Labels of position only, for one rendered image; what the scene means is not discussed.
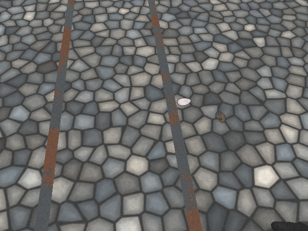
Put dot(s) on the right robot hand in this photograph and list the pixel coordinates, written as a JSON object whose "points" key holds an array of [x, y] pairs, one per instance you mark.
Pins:
{"points": [[288, 226]]}

